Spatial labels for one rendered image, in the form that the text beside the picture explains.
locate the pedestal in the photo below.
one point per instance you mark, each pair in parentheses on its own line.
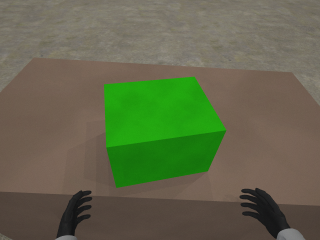
(53,145)

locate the right robot hand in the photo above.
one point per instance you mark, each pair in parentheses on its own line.
(269,213)

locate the carton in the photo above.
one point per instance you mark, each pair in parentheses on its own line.
(159,129)

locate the left robot hand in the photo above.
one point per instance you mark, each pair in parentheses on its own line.
(70,219)

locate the right robot forearm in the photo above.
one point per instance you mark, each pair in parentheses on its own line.
(290,234)

